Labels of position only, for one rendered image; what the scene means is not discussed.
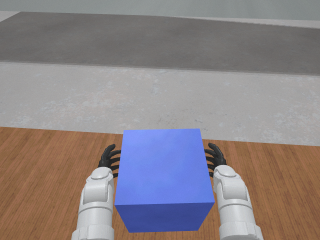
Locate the carton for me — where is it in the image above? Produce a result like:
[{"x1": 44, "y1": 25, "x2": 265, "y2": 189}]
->
[{"x1": 114, "y1": 128, "x2": 215, "y2": 233}]

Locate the left robot forearm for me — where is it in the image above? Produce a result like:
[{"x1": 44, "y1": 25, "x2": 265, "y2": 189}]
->
[{"x1": 71, "y1": 167, "x2": 115, "y2": 240}]

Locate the right robot forearm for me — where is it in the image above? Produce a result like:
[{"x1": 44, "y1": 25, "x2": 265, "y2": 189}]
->
[{"x1": 213, "y1": 165, "x2": 264, "y2": 240}]

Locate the robot right hand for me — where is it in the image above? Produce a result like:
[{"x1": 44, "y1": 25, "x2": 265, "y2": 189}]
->
[{"x1": 204, "y1": 142, "x2": 227, "y2": 178}]

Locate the robot left hand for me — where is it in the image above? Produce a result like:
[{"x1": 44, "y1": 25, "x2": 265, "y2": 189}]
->
[{"x1": 97, "y1": 144, "x2": 121, "y2": 178}]

